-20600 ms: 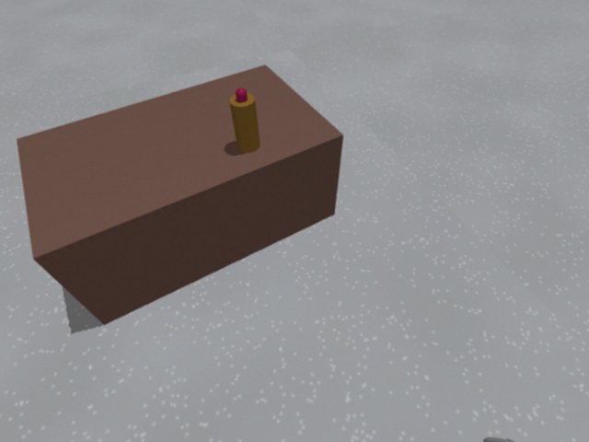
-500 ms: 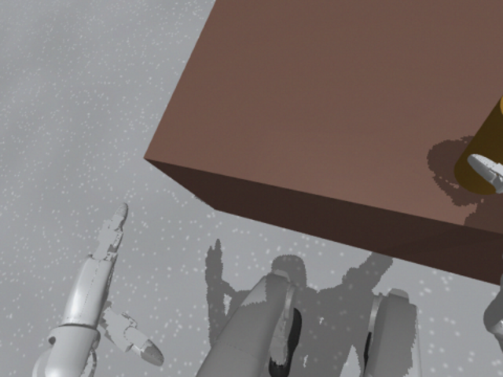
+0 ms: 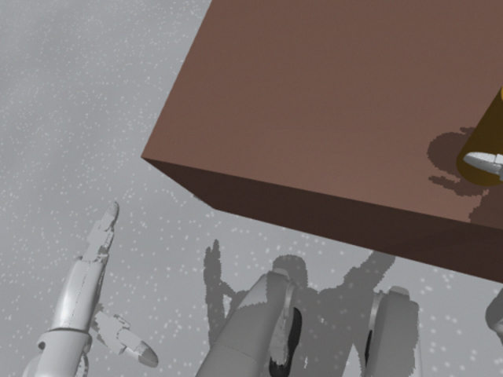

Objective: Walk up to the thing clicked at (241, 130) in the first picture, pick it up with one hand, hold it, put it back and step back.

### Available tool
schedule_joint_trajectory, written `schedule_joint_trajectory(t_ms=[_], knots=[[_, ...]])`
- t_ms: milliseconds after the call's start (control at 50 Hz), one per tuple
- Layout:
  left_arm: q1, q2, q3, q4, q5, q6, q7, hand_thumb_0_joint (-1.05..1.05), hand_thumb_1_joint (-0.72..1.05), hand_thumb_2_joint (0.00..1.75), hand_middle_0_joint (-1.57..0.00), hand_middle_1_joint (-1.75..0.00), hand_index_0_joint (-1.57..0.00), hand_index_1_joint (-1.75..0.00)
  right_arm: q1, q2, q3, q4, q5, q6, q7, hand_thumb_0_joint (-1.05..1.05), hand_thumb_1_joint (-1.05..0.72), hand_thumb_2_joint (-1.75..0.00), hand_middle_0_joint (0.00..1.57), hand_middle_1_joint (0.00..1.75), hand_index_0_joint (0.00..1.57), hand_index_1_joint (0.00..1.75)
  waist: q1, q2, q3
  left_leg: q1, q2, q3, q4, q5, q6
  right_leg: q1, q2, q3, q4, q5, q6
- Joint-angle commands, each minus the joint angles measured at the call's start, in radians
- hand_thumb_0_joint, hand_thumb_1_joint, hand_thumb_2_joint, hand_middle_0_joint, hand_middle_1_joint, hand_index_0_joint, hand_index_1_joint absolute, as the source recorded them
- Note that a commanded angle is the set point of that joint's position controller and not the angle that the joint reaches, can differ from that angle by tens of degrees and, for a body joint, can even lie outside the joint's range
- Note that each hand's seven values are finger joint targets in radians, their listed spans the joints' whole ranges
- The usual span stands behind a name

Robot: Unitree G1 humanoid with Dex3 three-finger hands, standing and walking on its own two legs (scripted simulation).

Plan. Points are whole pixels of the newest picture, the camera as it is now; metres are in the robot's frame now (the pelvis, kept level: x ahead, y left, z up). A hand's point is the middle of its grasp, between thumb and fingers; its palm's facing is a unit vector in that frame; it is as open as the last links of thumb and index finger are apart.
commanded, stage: open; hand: right
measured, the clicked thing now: out of the picture +0.50 -0.25 -0.03
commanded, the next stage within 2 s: withdraw in 0.12 s
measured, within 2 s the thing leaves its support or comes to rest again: neither
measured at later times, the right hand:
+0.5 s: hand out of the picture +0.50 -0.28 +0.00, palm faces +0.32 +0.95 -0.01, open 14.8 cm
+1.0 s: hand out of the picture +0.48 -0.39 +0.12, palm faces +0.48 +0.85 -0.21, open 17.0 cm
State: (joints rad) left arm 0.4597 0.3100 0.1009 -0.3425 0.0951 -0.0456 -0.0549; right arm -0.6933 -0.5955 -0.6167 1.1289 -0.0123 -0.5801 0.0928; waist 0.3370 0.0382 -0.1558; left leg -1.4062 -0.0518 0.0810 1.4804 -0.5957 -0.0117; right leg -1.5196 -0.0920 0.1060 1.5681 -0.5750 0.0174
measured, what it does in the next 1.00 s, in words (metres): rises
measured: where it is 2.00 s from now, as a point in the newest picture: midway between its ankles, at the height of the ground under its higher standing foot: (326, 366)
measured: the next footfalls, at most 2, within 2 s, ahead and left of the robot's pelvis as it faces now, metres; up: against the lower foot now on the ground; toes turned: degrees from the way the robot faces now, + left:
none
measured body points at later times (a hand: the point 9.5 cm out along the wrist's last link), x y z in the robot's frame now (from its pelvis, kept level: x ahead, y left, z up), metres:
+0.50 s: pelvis +0.00 +0.00 +0.01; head +0.16 -0.09 +0.42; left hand +0.17 +0.25 +0.10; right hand +0.47 -0.33 +0.00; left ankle +0.05 +0.13 -0.55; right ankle +0.06 -0.13 -0.55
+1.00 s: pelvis +0.03 -0.02 +0.09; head +0.14 -0.09 +0.53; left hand +0.19 +0.25 +0.12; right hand +0.45 -0.43 +0.14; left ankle +0.05 +0.13 -0.55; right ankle +0.06 -0.13 -0.55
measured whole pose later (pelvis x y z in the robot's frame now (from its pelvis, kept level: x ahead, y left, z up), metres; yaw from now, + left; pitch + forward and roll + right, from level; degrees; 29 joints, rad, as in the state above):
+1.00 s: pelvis +0.03 -0.02 +0.09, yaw -2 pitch +21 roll +6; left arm 0.45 0.33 0.05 -0.08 0.01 0.11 -0.02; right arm -0.75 -0.75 -0.54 1.19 -0.09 -0.15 -0.01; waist 0.21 0.01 -0.16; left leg -0.96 -0.04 0.04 1.06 -0.48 -0.04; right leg -1.07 -0.08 0.05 1.18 -0.48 -0.01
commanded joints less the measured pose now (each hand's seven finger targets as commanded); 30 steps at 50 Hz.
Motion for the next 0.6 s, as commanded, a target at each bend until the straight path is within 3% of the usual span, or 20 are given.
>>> schedule_joint_trajectory(t_ms=[0, 20, 80, 180, 220, 240, 260, 300, 320, 380, 440, 480, 520, 560, 580], knots=[[0.058, 0.173, 0.154, -0.172, -0.008, -0.049, 0.022, 0.0, -0.55, 0.05, -0.05, -0.05, -0.05, -0.05, -0.35, -0.23, 0.006, -0.203, 0.008, -0.071, -0.005, 0.0, 0.46, -0.31, 0.75, 0.56, 0.76, 0.56, -0.016, -0.379, -0.524, 0.171, -0.03, -0.005, -0.163, 0.272, 0.04, 0.554, 0.024, -0.009, -0.206, 0.28, -0.022], [0.07, 0.175, 0.157, -0.171, -0.01, -0.049, 0.023, 0.0, -0.54, 0.04, -0.05, -0.05, -0.05, -0.05, -0.359, -0.216, 0.014, -0.205, 0.011, -0.07, -0.002, 0.0, 0.45, -0.3, 0.73, 0.54, 0.74, 0.54, 0.002, -0.381, -0.524, 0.164, -0.029, -0.006, -0.163, 0.277, 0.039, 0.561, 0.023, -0.009, -0.198, 0.282, -0.021], [0.074, 0.176, 0.164, -0.169, -0.008, -0.049, 0.022, 0.0, -0.55, 0.05, -0.05, -0.05, -0.05, -0.05, -0.355, -0.202, 0.02, -0.199, 0.009, -0.063, -0.004, 0.0, 0.44, -0.3, 0.67, 0.51, 0.68, 0.51, 0.002, -0.385, -0.524, 0.152, -0.029, -0.003, -0.161, 0.285, 0.039, 0.577, 0.019, -0.008, -0.196, 0.305, -0.022], [0.054, 0.171, 0.158, -0.17, -0.013, -0.048, 0.019, 0.0, -0.55, 0.05, -0.05, -0.05, -0.05, -0.06, -0.356, -0.203, 0.022, -0.19, 0.005, -0.06, -0.014, 0.0, 0.36, -0.32, 0.58, 0.48, 0.59, 0.48, -0.012, -0.37, -0.489, 0.128, -0.029, 0.002, -0.164, 0.209, 0.043, 0.545, 0.023, -0.005, -0.224, 0.21, -0.02], [0.041, 0.17, 0.147, -0.187, -0.013, -0.049, 0.02, 0.0, -0.52, 0.03, -0.05, -0.05, -0.06, -0.04, -0.361, -0.19, 0.026, -0.174, 0.006, -0.062, -0.016, 0.0, 0.41, -0.26, 0.49, 0.39, 0.5, 0.39, -0.01, -0.358, -0.478, 0.117, -0.029, 0.006, -0.156, 0.195, 0.045, 0.544, 0.022, 0.001, -0.232, 0.201, -0.017], [0.065, 0.167, 0.146, -0.176, -0.012, -0.049, 0.021, 0.0, -0.52, 0.02, -0.05, -0.05, -0.06, -0.04, -0.368, -0.199, 0.022, -0.175, 0.005, -0.066, -0.015, 0.0, 0.4, -0.24, 0.45, 0.36, 0.45, 0.36, 0.006, -0.351, -0.48, 0.115, -0.028, 0.009, -0.153, 0.21, 0.042, 0.55, 0.019, 0.003, -0.221, 0.22, -0.016], [0.07, 0.161, 0.131, -0.165, -0.011, -0.049, 0.02, 0.0, -0.52, 0.03, -0.05, -0.05, -0.06, -0.04, -0.381, -0.224, 0.013, -0.177, 0.003, -0.07, -0.014, 0.0, 0.39, -0.23, 0.43, 0.34, 0.43, 0.34, -0.006, -0.371, -0.484, 0.109, -0.027, 0.006, -0.147, 0.206, 0.045, 0.55, 0.021, 0.002, -0.222, 0.222, -0.014], [0.059, 0.181, 0.145, -0.207, -0.014, -0.049, 0.025, 0.0, -0.53, 0.03, -0.05, -0.05, -0.06, -0.04, -0.409, -0.321, -0.025, -0.243, -0.003, -0.074, -0.019, 0.0, 0.38, -0.24, 0.39, 0.33, 0.39, 0.33, -0.022, -0.385, -0.55, 0.154, -0.027, -0.004, -0.165, 0.22, 0.043, 0.578, 0.024, -0.006, -0.218, 0.224, -0.018], [0.066, 0.195, 0.158, -0.2, -0.012, -0.045, 0.028, 0.0, -0.52, 0.02, -0.05, -0.05, -0.06, -0.04, -0.417, -0.349, -0.04, -0.24, -0.005, -0.071, -0.02, 0.0, 0.4, -0.25, 0.39, 0.34, 0.39, 0.34, -0.016, -0.391, -0.551, 0.17, -0.025, -0.007, -0.173, 0.219, 0.042, 0.581, 0.026, -0.01, -0.222, 0.213, -0.017], [0.076, 0.179, 0.135, -0.17, -0.018, -0.037, 0.03, 0.0, -0.52, 0.02, -0.05, -0.05, -0.06, -0.04, -0.429, -0.396, -0.062, -0.299, 0.008, -0.057, -0.01, 0.0, 0.37, -0.25, 0.32, 0.31, 0.33, 0.31, -0.05, -0.414, -0.591, 0.226, -0.023, -0.025, -0.202, 0.234, 0.04, 0.601, 0.031, -0.02, -0.232, 0.222, -0.019], [0.08, 0.177, 0.117, -0.175, -0.019, -0.028, 0.034, 0.0, -0.53, 0.03, -0.05, -0.05, -0.06, -0.04, -0.428, -0.454, -0.076, -0.386, 0.004, -0.025, 0.002, 0.0, 0.36, -0.24, 0.27, 0.27, 0.27, 0.27, -0.083, -0.479, -0.678, 0.278, -0.023, -0.027, -0.222, 0.278, 0.04, 0.707, 0.03, -0.025, -0.253, 0.305, -0.013], [0.111, 0.144, 0.093, -0.069, -0.024, -0.012, 0.035, 0.0, -0.54, 0.03, -0.05, -0.05, -0.05, -0.04, -0.373, -0.39, -0.04, -0.3, 0.016, 0.012, 0.021, 0.0, 0.34, -0.19, 0.23, 0.22, 0.23, 0.22, -0.082, -0.472, -0.559, 0.26, -0.026, -0.023, -0.253, 0.259, 0.041, 0.68, 0.035, -0.032, -0.287, 0.281, -0.009], [0.068, 0.159, 0.102, -0.075, -0.027, -0.013, 0.044, 0.0, -0.55, 0.04, -0.05, -0.05, -0.05, -0.05, -0.391, -0.408, -0.042, -0.298, 0.022, 0.042, 0.034, 0.0, 0.36, -0.16, 0.19, 0.18, 0.19, 0.18, -0.074, -0.416, -0.523, 0.297, -0.022, -0.033, -0.291, 0.275, 0.033, 0.647, 0.034, -0.029, -0.297, 0.267, -0.017], [0.024, 0.136, 0.061, -0.032, -0.027, -0.007, 0.045, 0.0, -0.56, 0.05, -0.05, -0.05, -0.05, -0.05, -0.372, -0.386, -0.024, -0.249, 0.032, 0.071, 0.055, 0.0, 0.39, -0.12, 0.14, 0.13, 0.14, 0.13, -0.097, -0.388, -0.459, 0.294, -0.019, -0.036, -0.304, 0.261, 0.034, 0.611, 0.033, -0.032, -0.32, 0.245, -0.018], [0.018, 0.13, 0.052, -0.031, -0.029, -0.008, 0.047, 0.0, -0.57, 0.06, -0.05, -0.05, -0.05, -0.06, -0.366, -0.362, -0.015, -0.215, 0.041, 0.083, 0.068, 0.0, 0.42, -0.09, 0.12, 0.1, 0.11, 0.1, -0.077, -0.343, -0.431, 0.308, -0.019, -0.038, -0.323, 0.259, 0.031, 0.596, 0.029, -0.029, -0.321, 0.231, -0.023]])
